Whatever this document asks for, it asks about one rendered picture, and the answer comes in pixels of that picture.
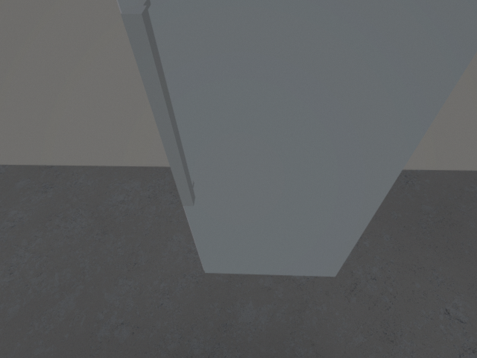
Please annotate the fridge door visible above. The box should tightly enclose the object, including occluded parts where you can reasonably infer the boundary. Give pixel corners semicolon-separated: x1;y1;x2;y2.
118;0;477;277

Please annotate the handle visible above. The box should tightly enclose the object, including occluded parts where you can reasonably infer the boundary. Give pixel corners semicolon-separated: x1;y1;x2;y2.
121;0;195;206

